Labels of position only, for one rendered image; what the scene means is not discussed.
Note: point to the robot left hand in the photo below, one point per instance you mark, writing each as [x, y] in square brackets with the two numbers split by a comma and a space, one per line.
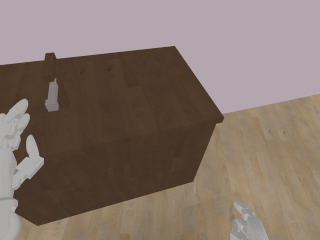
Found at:
[11, 127]

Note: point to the tap lever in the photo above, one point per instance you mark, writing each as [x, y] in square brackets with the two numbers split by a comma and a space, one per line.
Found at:
[51, 102]

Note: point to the robot right hand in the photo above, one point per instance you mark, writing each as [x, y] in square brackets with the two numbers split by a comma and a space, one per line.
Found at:
[253, 229]

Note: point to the left robot forearm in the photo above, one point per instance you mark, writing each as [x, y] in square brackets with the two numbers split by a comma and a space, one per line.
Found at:
[10, 222]

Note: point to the counter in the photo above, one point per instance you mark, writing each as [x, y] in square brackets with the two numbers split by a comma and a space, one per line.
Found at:
[128, 124]

